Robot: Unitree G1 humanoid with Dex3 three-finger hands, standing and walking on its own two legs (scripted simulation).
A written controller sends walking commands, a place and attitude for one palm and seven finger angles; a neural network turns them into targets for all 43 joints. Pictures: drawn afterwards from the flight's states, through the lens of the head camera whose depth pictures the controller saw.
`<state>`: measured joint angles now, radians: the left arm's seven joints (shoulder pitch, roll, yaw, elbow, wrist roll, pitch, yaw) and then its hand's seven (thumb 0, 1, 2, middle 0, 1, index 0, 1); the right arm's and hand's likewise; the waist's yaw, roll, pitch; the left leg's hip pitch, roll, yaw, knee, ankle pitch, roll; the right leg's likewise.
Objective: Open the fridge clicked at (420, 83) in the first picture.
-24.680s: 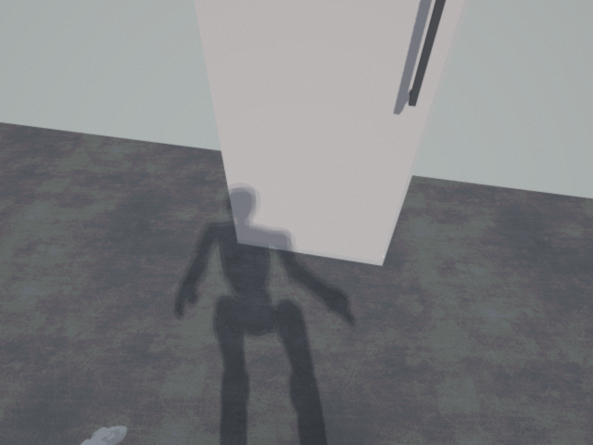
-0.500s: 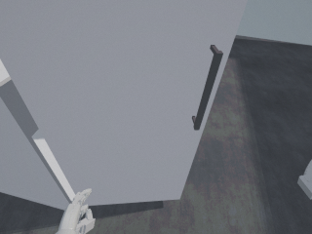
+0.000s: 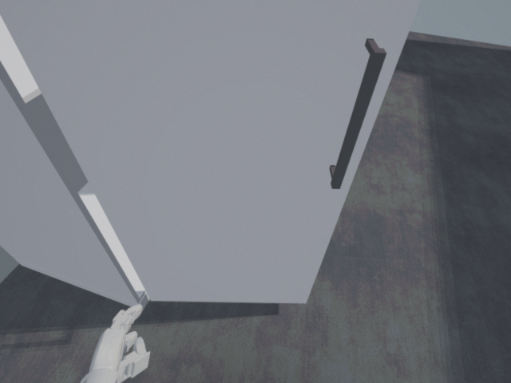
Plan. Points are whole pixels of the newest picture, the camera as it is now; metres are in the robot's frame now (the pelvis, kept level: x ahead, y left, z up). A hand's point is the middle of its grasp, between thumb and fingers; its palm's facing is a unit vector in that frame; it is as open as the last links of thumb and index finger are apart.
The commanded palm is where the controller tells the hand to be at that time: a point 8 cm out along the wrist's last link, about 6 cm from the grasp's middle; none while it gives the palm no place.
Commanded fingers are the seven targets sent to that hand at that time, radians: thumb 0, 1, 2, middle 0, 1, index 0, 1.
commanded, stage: step back with the hand held close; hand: right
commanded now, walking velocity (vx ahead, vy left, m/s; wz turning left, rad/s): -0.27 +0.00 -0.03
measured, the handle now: (350, 124) +0.50 -0.13 +0.17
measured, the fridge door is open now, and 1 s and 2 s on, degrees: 72 72 72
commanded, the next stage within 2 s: stop stepping back and stand still in 0.80 s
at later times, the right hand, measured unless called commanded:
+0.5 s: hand out of the picture +0.12 -0.27 +0.18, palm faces +0.56 +0.74 -0.39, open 7.4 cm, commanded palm +0.06 -0.31 +0.19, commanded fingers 0.00 -0.90 -0.90 0.20 0.30 0.20 0.30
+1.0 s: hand out of the picture -0.02 -0.29 +0.18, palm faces +0.62 +0.72 -0.33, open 7.4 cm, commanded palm -0.10 -0.31 +0.19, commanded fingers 0.00 -0.90 -0.90 0.20 0.30 0.20 0.30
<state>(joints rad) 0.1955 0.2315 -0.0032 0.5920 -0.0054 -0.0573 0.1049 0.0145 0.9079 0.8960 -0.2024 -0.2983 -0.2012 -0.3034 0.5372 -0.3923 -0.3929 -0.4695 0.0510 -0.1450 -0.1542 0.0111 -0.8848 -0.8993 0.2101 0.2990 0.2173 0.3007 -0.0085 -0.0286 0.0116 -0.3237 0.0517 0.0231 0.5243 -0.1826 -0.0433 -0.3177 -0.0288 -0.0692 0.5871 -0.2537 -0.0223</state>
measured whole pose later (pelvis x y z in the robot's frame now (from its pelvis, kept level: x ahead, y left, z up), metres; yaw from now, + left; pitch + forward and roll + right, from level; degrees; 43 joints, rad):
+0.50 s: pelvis -0.07 +0.00 -0.02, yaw -3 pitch -2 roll +1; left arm 0.22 0.22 -0.02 0.62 0.01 -0.15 0.10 0.02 0.91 0.90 -0.21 -0.30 -0.20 -0.30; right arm 0.46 -0.36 -0.43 -0.48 0.01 -0.27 -0.19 0.01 -0.89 -0.90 0.21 0.30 0.21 0.30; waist -0.01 0.00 0.03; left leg -0.44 0.03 -0.01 0.61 -0.13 -0.04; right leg -0.47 -0.02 -0.04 0.71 -0.27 -0.04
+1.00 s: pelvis -0.19 +0.00 -0.03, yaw -9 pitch -5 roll +4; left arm 0.18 0.18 0.02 0.66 0.01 -0.15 0.08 0.02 0.91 0.90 -0.20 -0.30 -0.20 -0.30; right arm 0.37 -0.39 -0.46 -0.54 0.04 -0.24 -0.16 0.01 -0.88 -0.90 0.21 0.30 0.21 0.30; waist 0.00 -0.02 0.09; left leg -0.63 -0.09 -0.05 1.33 -0.43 -0.05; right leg -0.55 -0.12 -0.08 0.77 -0.12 -0.05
